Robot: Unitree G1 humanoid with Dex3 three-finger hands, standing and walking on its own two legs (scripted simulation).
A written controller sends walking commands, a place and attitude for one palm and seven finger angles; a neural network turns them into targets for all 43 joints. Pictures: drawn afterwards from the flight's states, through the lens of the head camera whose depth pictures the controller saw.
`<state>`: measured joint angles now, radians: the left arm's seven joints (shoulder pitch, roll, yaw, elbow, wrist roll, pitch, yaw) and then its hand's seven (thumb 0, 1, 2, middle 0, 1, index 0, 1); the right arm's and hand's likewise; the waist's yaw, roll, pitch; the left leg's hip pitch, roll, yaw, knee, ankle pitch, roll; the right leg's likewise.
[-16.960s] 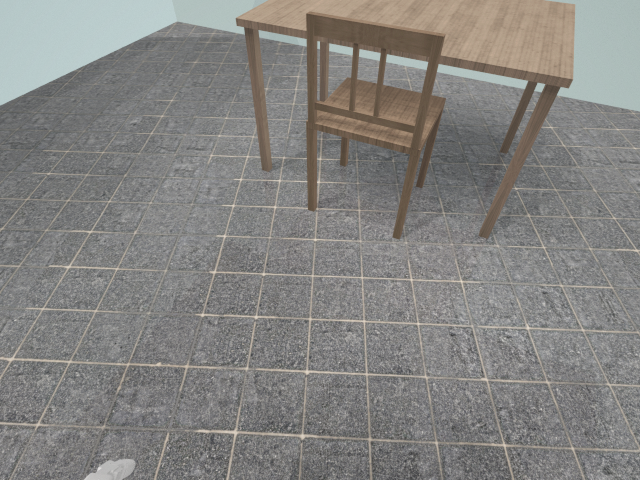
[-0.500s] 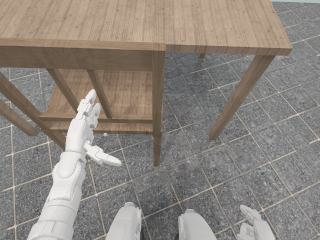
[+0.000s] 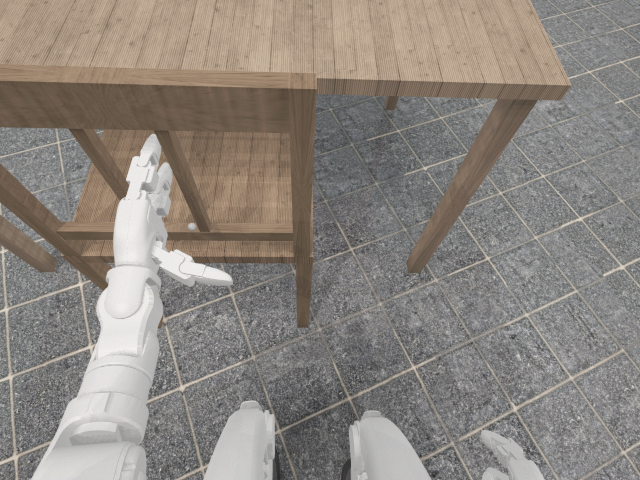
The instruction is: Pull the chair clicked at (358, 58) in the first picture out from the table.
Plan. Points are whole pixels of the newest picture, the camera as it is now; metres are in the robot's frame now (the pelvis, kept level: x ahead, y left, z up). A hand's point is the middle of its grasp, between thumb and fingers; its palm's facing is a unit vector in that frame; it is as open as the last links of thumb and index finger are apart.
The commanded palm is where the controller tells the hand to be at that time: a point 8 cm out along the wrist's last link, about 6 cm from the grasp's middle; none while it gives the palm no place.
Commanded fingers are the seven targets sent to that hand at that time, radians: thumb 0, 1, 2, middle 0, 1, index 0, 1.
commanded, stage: push the fingers through the gap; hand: left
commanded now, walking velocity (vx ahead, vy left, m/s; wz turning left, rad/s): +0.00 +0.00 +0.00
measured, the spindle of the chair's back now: (119, 184) +0.49 +0.27 +0.01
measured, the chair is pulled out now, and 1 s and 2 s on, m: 0.00 0.00 0.00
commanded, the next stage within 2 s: hook a spindle and tug to test in 0.82 s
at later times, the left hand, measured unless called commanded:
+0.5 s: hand (199, 193) +0.47 +0.15 +0.03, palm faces +0.00 -1.00 -0.04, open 16.9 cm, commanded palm +0.44 +0.20 +0.03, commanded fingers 0.00 -0.50 0.30 -0.06 -0.08 -0.06 -0.08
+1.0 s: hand (200, 196) +0.47 +0.15 +0.02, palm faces +0.00 -1.00 -0.03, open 16.9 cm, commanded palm +0.44 +0.20 +0.03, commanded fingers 0.00 -0.50 0.30 -0.15 -0.35 -0.15 -0.35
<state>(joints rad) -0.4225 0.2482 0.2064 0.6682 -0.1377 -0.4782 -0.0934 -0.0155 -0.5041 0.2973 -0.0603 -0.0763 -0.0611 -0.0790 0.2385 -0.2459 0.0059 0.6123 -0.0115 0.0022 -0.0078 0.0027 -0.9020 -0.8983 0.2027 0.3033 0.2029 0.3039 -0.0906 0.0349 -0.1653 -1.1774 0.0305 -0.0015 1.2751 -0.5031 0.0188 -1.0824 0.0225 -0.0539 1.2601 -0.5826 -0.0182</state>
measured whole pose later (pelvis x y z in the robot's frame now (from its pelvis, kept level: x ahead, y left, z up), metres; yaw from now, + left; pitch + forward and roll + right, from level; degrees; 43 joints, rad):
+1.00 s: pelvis +0.00 +0.01 +0.00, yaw -1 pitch +26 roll -3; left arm -0.65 0.30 0.28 0.94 -0.10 -0.49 -0.12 -0.02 -0.50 0.30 -0.06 -0.09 -0.07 -0.10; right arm 0.27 -0.25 0.01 0.62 -0.02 0.09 0.02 0.00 -0.90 -0.90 0.20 0.30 0.20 0.30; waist -0.13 0.04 -0.16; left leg -1.23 0.03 0.00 1.29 -0.51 0.03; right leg -1.13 0.03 -0.05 1.26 -0.58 -0.01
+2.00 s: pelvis +0.01 +0.01 +0.00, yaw -1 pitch +25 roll -3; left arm -0.58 0.28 0.26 0.85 -0.13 -0.48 -0.10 0.01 0.78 0.82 -0.45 -1.43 -0.45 -1.45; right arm 0.27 -0.24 0.01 0.61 -0.02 0.09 0.03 0.00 -0.90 -0.90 0.20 0.30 0.20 0.30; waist -0.13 0.04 -0.17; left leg -1.20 0.04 0.01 1.27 -0.51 0.03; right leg -1.11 0.03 -0.04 1.24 -0.58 -0.01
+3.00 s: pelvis +0.01 +0.02 +0.10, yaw -4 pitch +8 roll -1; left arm -0.45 0.23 0.11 0.96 -0.08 -0.25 0.07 0.02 0.80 0.82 -0.30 -1.09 -0.49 -1.45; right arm 0.26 -0.24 -0.02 0.63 0.02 0.11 -0.10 0.00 -0.90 -0.90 0.20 0.30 0.20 0.30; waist -0.08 -0.02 0.04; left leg -0.54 0.03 0.12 0.69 -0.30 0.05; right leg -0.49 0.00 0.00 0.68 -0.33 0.01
